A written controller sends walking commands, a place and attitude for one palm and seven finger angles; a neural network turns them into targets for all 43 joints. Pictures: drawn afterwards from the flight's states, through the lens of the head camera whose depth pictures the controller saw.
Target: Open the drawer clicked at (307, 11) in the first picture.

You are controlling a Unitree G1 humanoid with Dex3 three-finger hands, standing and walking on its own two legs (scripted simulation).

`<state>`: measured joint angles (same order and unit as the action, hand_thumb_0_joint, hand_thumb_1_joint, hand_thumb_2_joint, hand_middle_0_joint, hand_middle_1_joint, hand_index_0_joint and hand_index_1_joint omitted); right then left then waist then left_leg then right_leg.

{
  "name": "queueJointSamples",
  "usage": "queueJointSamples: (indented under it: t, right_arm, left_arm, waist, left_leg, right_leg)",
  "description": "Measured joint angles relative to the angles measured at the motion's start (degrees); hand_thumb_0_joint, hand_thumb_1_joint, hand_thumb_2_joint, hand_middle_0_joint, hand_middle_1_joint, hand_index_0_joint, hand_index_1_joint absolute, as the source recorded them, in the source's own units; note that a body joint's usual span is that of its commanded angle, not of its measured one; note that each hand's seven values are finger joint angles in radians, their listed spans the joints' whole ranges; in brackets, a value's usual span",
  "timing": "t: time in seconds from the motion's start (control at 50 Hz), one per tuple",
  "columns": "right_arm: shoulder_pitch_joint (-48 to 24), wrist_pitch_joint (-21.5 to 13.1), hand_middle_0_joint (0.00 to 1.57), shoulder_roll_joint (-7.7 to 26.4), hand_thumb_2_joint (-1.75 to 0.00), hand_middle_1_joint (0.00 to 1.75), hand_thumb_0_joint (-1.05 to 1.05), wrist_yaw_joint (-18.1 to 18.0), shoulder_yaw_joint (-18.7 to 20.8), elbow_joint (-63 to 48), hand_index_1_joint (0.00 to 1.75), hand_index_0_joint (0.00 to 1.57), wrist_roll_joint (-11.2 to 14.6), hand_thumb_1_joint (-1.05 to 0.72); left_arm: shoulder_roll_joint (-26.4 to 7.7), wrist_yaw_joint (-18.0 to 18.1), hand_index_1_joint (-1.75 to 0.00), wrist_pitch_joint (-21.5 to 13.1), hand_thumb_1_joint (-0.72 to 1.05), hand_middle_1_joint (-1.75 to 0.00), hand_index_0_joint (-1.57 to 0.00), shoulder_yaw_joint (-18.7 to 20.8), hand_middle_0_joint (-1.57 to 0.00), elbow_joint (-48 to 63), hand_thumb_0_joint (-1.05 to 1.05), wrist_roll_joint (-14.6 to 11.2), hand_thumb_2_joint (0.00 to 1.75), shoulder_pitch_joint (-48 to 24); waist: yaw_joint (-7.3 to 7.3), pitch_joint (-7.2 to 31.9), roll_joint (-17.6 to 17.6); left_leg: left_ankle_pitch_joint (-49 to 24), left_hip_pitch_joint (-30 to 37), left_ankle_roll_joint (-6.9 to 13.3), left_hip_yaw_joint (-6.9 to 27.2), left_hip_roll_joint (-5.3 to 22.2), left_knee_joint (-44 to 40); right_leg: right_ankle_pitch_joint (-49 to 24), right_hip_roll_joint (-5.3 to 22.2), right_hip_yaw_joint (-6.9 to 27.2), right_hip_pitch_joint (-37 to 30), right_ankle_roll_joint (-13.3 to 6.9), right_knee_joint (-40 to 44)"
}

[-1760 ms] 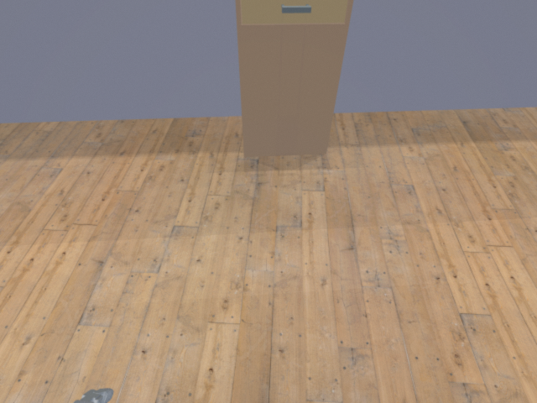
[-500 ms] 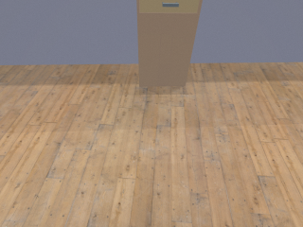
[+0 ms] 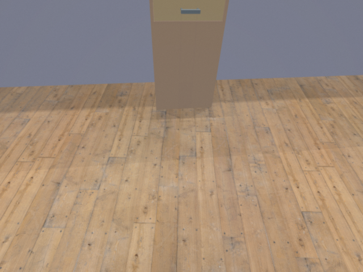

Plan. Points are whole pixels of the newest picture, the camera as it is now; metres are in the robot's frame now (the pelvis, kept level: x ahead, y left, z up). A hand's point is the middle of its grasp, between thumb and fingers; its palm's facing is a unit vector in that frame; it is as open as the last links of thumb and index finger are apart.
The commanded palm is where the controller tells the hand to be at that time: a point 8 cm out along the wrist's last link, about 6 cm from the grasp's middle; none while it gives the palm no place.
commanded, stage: walk to a spot facing it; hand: left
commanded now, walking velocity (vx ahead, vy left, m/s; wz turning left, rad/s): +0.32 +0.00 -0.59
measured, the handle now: (190, 10) +1.57 +0.08 +0.04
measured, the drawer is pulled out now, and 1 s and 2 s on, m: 0.00 0.00 0.00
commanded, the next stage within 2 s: turn to face it in 1.82 s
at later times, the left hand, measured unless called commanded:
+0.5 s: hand out of the picture +0.16 +0.12 -0.17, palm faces -0.14 -0.98 -0.16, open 7.4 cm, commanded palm none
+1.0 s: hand (157, 162) +0.52 +0.13 -0.17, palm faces -0.32 -0.93 -0.17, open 7.4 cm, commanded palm none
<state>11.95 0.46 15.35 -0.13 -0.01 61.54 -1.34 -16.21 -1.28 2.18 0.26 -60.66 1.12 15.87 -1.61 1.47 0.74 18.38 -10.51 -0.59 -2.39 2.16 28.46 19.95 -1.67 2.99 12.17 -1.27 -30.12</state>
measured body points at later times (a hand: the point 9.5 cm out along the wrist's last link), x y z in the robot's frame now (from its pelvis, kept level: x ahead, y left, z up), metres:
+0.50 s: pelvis +0.16 -0.05 +0.00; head +0.18 -0.05 +0.45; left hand +0.17 +0.18 -0.15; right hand +0.20 -0.31 -0.14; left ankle +0.25 +0.08 -0.68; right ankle +0.08 -0.13 -0.74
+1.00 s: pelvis +0.39 -0.03 +0.01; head +0.41 -0.01 +0.45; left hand +0.53 +0.18 -0.15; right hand +0.26 -0.24 -0.13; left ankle +0.36 +0.05 -0.74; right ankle +0.38 -0.19 -0.65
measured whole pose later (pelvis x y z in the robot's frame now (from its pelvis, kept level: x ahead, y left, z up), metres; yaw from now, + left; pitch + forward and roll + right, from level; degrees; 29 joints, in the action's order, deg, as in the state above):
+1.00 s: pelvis +0.39 -0.03 +0.01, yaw -22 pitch +0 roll +0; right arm 22.6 -4.6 8.9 -2.1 2.5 62.7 -0.9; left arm -12.3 -1.2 1.1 4.9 -57.7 2.1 12.3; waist -0.2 -0.7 3.2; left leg 16.8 -3.4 2.7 -17.0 1.3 20.0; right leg 6.6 5.7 -1.2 37.2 0.6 -64.8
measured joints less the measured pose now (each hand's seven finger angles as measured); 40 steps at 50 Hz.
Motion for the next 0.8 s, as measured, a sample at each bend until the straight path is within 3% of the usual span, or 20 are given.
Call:
queueJointSamples:
  t: [0.1,0.14,0.18,0.22,0.26,0.3,0.34,0.48,0.62,0.66,0.72,0.76,0.8]
  right_arm:
    - [3.99,-2.12,0.21,-2.35,-0.90,0.30,0.00,-0.27,0.98,-0.84,0.30,0.20,0.17,-0.91]
    - [5.65,-2.41,0.21,-2.55,-0.90,0.30,0.00,-0.43,1.32,-0.48,0.30,0.20,0.04,-0.91]
    - [6.97,-2.17,0.21,-2.25,-0.90,0.30,0.00,-0.50,1.60,0.36,0.30,0.20,-0.06,-0.90]
    - [8.18,-1.50,0.21,-2.19,-0.90,0.30,0.01,-0.31,1.79,1.18,0.30,0.20,0.22,-0.90]
    - [7.72,-0.29,0.21,-2.21,-0.90,0.30,0.01,-0.05,1.95,2.21,0.30,0.20,0.34,-0.91]
    - [6.59,0.05,0.21,-2.35,-0.90,0.30,0.01,0.20,2.23,2.32,0.30,0.20,0.31,-0.91]
    - [4.82,-0.15,0.20,-2.59,-0.90,0.30,0.01,0.39,2.48,1.26,0.30,0.20,0.01,-0.91]
    - [-1.62,-1.45,0.20,-3.88,-0.90,0.30,0.01,0.96,2.99,-4.41,0.30,0.20,-0.01,-0.91]
    - [-5.26,-2.23,0.20,-5.65,-0.90,0.30,0.01,1.58,2.31,-6.21,0.30,0.20,0.26,-0.91]
    - [-5.56,-3.38,0.20,-6.21,-0.90,0.30,0.01,1.31,1.93,-6.60,0.30,0.20,0.07,-0.91]
    - [-5.37,-4.68,0.20,-7.50,-0.90,0.30,0.00,0.70,1.37,-6.79,0.30,0.20,-0.34,-0.91]
    - [-3.52,-4.83,0.20,-8.13,-0.90,0.30,0.00,0.20,1.22,-6.28,0.30,0.20,-0.17,-0.91]
    - [-1.06,-5.23,0.21,-8.56,-0.90,0.30,0.00,-0.56,1.66,-5.29,0.30,0.20,0.17,-0.92]
  left_arm:
    - [2.15,-1.10,-0.30,0.46,0.91,-0.30,-0.20,0.99,-0.20,0.34,0.01,0.06,0.90,2.68]
    - [3.13,-1.49,-0.30,0.27,0.91,-0.30,-0.20,1.28,-0.20,0.94,0.01,0.03,0.90,2.13]
    - [4.01,-1.84,-0.30,-0.62,0.91,-0.30,-0.20,1.54,-0.20,2.28,0.01,-0.01,0.90,1.36]
    - [3.95,-1.71,-0.30,-2.79,0.91,-0.30,-0.20,1.78,-0.20,4.00,0.01,0.19,0.90,1.05]
    - [4.39,-0.53,-0.30,-4.32,0.91,-0.30,-0.20,2.04,-0.20,4.35,0.01,-0.16,0.90,0.69]
    - [4.88,0.24,-0.30,-4.69,0.91,-0.30,-0.20,2.01,-0.20,4.24,0.01,-0.27,0.90,1.37]
    - [5.30,0.71,-0.30,-4.66,0.91,-0.30,-0.20,1.82,-0.20,3.67,0.00,-0.09,0.90,2.56]
    - [7.08,1.05,-0.30,-5.26,0.91,-0.30,-0.20,1.10,-0.20,0.69,0.01,0.29,0.90,6.04]
    - [6.97,1.58,-0.30,-5.34,0.91,-0.30,-0.20,1.40,-0.20,-0.57,0.01,0.38,0.90,7.85]
    - [6.55,1.60,-0.30,-5.11,0.91,-0.30,-0.20,1.78,-0.20,-1.11,0.01,0.10,0.90,8.59]
    - [5.63,1.43,-0.30,-3.80,0.91,-0.30,-0.20,2.45,-0.20,-2.19,0.01,-0.25,0.90,7.19]
    - [4.94,1.12,-0.30,-3.30,0.91,-0.30,-0.20,2.86,-0.20,-2.32,0.01,0.00,0.90,5.80]
    - [4.21,0.74,-0.30,-2.98,0.91,-0.30,-0.20,3.37,-0.20,-1.52,0.01,0.37,0.90,3.86]
  waist:
    - [0.74,-1.41,0.76]
    - [1.31,-2.38,0.01]
    - [1.39,-3.46,-1.33]
    - [0.89,-4.04,-1.71]
    - [0.42,-4.65,-2.11]
    - [0.19,-4.36,-1.96]
    - [0.15,-3.69,-1.26]
    - [0.63,-2.23,-0.54]
    - [-1.61,-2.59,0.19]
    - [-1.60,-2.78,1.14]
    - [-1.17,-3.89,2.76]
    - [-0.49,-3.64,2.84]
    - [-0.01,-3.54,2.81]
  left_leg:
    - [1.41,2.82,-0.76,-4.07,0.95,-0.67]
    - [1.97,4.40,-1.56,-4.91,1.83,-1.46]
    - [3.85,5.04,-2.63,-5.45,3.38,0.34]
    - [8.67,1.84,-2.24,-5.19,4.89,10.43]
    - [10.38,-4.26,-1.22,-2.14,4.74,25.85]
    - [7.23,-9.82,-0.70,-1.26,4.32,34.96]
    - [3.43,-14.48,-0.93,-1.76,4.26,37.69]
    - [-5.48,-23.34,-2.37,-2.06,5.20,28.77]
    - [-6.93,-18.99,-1.17,-3.13,3.81,10.99]
    - [-9.08,-15.27,0.57,-4.21,2.55,6.38]
    - [-3.84,-13.02,3.51,-7.20,2.24,10.39]
    - [-2.63,-9.39,3.64,-8.70,2.12,7.81]
    - [-3.07,-5.66,3.65,-9.83,1.66,3.80]
  right_leg:
    - [6.96,1.41,-3.02,7.99,0.34,-16.65]
    - [7.17,2.63,-5.11,9.87,0.59,-17.07]
    - [3.73,3.30,-6.99,9.44,0.51,-11.83]
    - [-4.20,3.24,-7.94,8.56,-0.23,-7.82]
    - [-2.39,2.08,-8.47,8.14,-1.48,-10.17]
    - [-0.37,1.06,-8.33,5.48,-2.20,-7.63]
    - [-1.42,0.46,-7.40,2.76,-2.13,-3.32]
    - [-3.37,-0.70,-4.14,-5.42,-1.51,7.86]
    - [2.37,-0.22,-2.09,-11.90,0.91,8.35]
    - [6.62,0.70,-1.08,-11.49,1.47,2.66]
    - [8.37,1.34,-0.45,-1.78,-0.26,-23.21]
    - [4.40,2.05,-2.07,4.98,-0.52,-35.19]
    - [0.09,3.47,-3.64,10.58,-0.15,-39.80]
